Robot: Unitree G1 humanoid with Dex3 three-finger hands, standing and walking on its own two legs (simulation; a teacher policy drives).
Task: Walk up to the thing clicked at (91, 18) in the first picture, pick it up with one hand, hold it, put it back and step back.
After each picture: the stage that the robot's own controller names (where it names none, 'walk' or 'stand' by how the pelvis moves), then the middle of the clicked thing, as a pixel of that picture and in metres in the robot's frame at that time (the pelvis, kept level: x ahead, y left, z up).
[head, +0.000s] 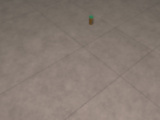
stand; (91, 20) +1.91 -0.11 -0.72
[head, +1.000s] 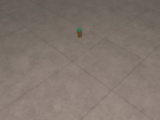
walk; (79, 33) +1.78 +0.16 -0.71
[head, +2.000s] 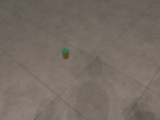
walk; (65, 53) +1.24 +0.29 -0.72
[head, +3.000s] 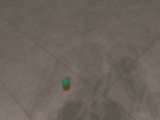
walk; (65, 85) +0.82 +0.23 -0.72
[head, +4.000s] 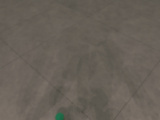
stand; (60, 119) +0.50 +0.20 -0.69
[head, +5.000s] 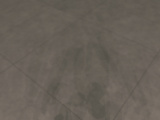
stand; out of the picture +0.45 +0.22 -0.72
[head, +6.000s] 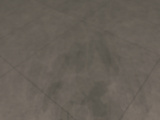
stand; out of the picture +0.41 +0.22 -0.73
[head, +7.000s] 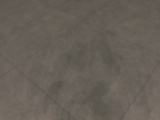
stand; out of the picture +0.40 +0.22 -0.73
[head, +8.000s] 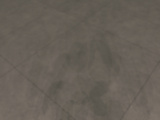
stand; out of the picture +0.40 +0.22 -0.73
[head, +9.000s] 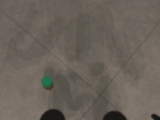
go down; (47, 83) +0.46 +0.21 -0.51
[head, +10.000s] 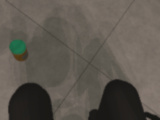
go down; (19, 51) +0.49 +0.26 -0.30
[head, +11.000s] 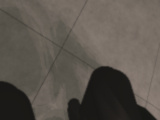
close in; out of the picture +0.47 +0.30 -0.25
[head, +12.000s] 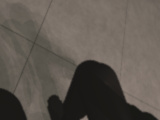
close; out of the picture +0.46 +0.32 -0.23
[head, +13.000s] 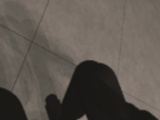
close; out of the picture +0.43 +0.30 -0.23
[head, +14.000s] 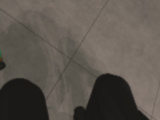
lift; out of the picture +0.38 +0.28 -0.13
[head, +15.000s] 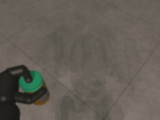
lift; (35, 89) +0.33 +0.17 +0.02
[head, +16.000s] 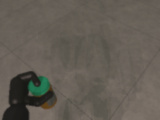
hold; (43, 93) +0.33 +0.15 -0.01
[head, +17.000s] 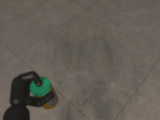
hold; (45, 93) +0.32 +0.15 +0.00
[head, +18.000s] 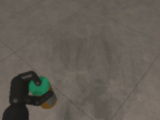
crouch; (44, 93) +0.33 +0.16 -0.01
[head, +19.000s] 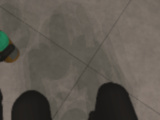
crouch; (3, 48) +0.46 +0.24 -0.10
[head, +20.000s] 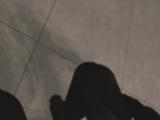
lower; out of the picture +0.43 +0.33 -0.24
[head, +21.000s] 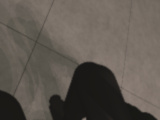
lower; out of the picture +0.43 +0.33 -0.24
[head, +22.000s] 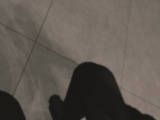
lower; out of the picture +0.43 +0.33 -0.24
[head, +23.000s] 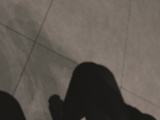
lower; out of the picture +0.43 +0.33 -0.23
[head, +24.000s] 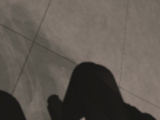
loosen; out of the picture +0.43 +0.33 -0.23
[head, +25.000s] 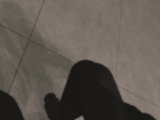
withdraw; out of the picture +0.42 +0.32 -0.23
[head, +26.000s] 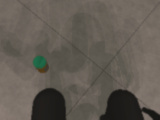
walk; (41, 64) +0.47 +0.24 -0.39
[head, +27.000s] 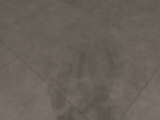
stand; out of the picture +0.40 +0.19 -0.66
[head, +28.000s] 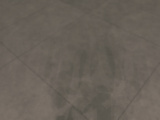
stand; out of the picture +0.40 +0.20 -0.67
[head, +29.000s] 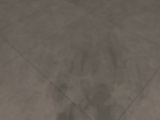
stand; out of the picture +0.41 +0.20 -0.68
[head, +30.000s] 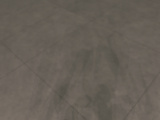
stand; out of the picture +0.42 +0.20 -0.72
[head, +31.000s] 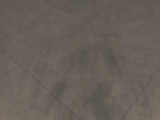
stand; out of the picture +0.39 +0.21 -0.73
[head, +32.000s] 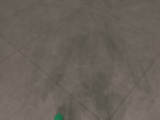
walk; out of the picture +0.42 +0.21 -0.71
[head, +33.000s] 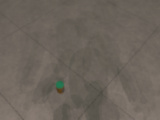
walk; (60, 87) +0.66 +0.17 -0.71
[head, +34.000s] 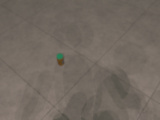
stand; (60, 59) +1.01 +0.28 -0.70
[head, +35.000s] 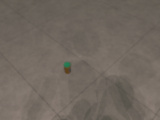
stand; (67, 68) +1.01 +0.18 -0.71
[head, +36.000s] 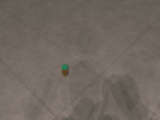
stand; (65, 70) +1.01 +0.21 -0.73
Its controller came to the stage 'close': yes
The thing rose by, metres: 0.70
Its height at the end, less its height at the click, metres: +0.00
